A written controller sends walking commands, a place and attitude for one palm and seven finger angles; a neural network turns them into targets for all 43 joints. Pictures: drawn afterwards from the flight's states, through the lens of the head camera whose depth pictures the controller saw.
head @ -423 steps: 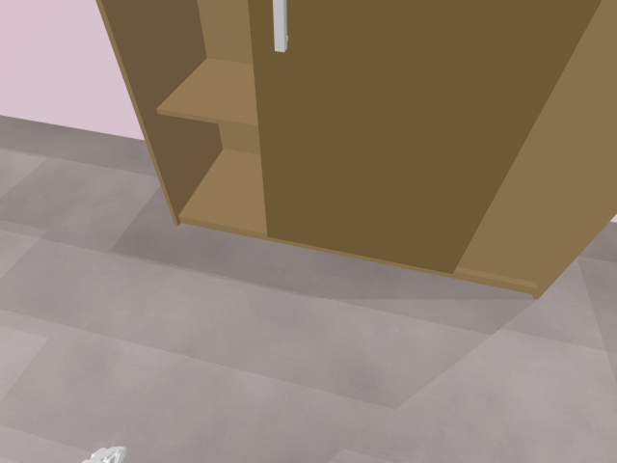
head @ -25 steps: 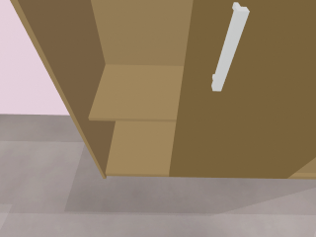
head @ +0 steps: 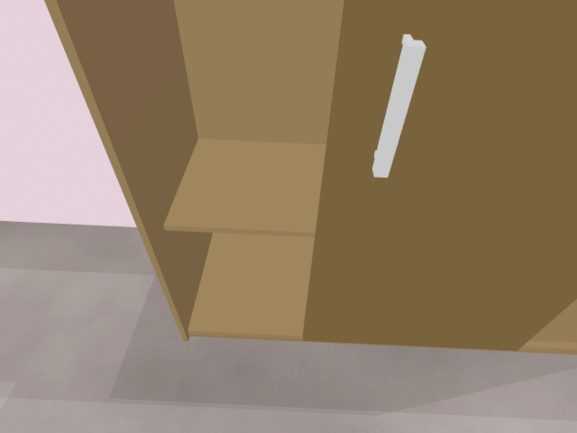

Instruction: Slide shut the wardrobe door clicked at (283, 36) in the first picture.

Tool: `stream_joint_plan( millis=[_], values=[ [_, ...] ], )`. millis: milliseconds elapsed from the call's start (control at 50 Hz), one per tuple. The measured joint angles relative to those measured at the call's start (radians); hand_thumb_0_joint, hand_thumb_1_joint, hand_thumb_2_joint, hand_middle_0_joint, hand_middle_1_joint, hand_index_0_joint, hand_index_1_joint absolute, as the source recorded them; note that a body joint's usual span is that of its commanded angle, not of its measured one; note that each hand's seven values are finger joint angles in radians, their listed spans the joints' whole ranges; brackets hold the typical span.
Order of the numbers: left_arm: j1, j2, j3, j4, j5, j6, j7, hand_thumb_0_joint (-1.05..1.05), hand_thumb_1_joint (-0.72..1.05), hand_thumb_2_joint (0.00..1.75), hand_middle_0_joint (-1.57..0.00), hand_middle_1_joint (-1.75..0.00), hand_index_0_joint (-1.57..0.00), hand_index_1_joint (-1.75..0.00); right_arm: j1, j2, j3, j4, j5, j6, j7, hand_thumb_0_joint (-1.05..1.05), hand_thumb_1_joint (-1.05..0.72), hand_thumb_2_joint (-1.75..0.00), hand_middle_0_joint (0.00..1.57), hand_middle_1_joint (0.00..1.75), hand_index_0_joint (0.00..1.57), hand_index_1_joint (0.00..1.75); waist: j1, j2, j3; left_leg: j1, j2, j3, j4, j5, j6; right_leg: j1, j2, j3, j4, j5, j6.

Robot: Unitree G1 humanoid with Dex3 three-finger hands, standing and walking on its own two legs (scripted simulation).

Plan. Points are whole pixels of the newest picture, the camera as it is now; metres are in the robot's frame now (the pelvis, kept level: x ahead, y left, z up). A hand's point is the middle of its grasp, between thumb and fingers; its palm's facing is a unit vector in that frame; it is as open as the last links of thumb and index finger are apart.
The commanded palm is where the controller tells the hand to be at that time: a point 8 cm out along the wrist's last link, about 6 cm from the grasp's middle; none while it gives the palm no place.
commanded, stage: come to a stop and stand still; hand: right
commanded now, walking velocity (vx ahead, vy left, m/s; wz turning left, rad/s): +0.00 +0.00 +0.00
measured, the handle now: (392, 111) +0.57 -0.14 +0.20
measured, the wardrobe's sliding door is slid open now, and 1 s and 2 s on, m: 0.42 0.42 0.42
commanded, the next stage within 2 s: look again from close up in 0.68 s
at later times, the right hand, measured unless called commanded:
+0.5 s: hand out of the picture -0.05 -0.14 -0.17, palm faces +0.05 +0.98 -0.20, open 7.4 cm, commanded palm none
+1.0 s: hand out of the picture -0.03 -0.14 -0.17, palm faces +0.05 +0.98 -0.19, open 7.4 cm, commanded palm none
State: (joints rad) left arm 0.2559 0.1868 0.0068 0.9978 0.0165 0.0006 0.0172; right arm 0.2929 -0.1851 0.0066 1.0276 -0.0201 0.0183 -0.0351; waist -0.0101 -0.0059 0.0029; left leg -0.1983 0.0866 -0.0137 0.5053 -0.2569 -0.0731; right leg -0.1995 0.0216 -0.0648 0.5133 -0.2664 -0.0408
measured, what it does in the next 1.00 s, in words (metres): stands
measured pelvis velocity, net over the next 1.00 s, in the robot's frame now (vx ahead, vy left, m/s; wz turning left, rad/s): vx -0.02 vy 0.03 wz -0.01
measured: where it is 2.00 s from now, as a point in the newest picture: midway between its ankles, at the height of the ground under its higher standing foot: outside the picture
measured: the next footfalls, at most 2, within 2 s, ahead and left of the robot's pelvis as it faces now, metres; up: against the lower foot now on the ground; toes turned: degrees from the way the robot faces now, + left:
none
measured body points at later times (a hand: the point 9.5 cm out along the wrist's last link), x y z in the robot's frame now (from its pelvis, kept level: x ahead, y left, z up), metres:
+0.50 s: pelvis -0.02 +0.02 +0.00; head -0.03 +0.03 +0.45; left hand -0.04 +0.24 -0.16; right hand -0.05 -0.19 -0.15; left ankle +0.01 +0.17 -0.73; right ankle +0.01 -0.09 -0.73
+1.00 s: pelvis -0.02 +0.03 +0.00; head -0.01 +0.03 +0.45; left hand -0.03 +0.24 -0.16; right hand -0.03 -0.19 -0.15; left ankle +0.01 +0.17 -0.73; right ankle +0.01 -0.09 -0.73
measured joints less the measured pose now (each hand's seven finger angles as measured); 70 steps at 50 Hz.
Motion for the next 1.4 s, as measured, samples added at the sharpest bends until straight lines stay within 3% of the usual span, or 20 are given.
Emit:
stream_joint_plan(
  millis=[320,640,1400],
  values=[
    [0.071,-0.015,0.006,0.088,-0.004,0.017,0.0,0.01,0.91,0.9,-0.2,-0.3,-0.2,-0.3,0.063,0.038,-0.003,0.075,0.001,-0.012,-0.002,0.0,-0.91,-0.9,0.2,0.3,0.2,0.3,0.009,-0.004,0.032,-0.018,-0.019,0.017,-0.029,0.043,0.022,-0.018,-0.018,0.017,-0.039,0.054,0.022],
    [0.074,-0.048,0.008,0.094,0.0,0.017,0.001,0.01,0.91,0.9,-0.2,-0.3,-0.2,-0.3,0.045,0.069,-0.017,0.066,0.0,-0.018,-0.005,0.0,-0.91,-0.9,0.2,0.3,0.2,0.3,0.014,-0.013,0.019,-0.052,-0.037,0.023,-0.012,0.048,0.039,-0.05,-0.036,0.024,-0.024,0.06,0.039],
    [0.04,-0.046,0.003,0.097,-0.002,0.006,0.005,0.01,0.91,0.9,-0.2,-0.3,-0.2,-0.3,0.02,0.06,-0.021,0.069,-0.001,-0.022,-0.003,0.0,-0.91,-0.9,0.2,0.3,0.2,0.3,0.008,-0.005,0.029,-0.019,-0.04,0.022,-0.046,0.042,0.04,-0.016,-0.038,0.022,-0.058,0.054,0.042]
  ],
)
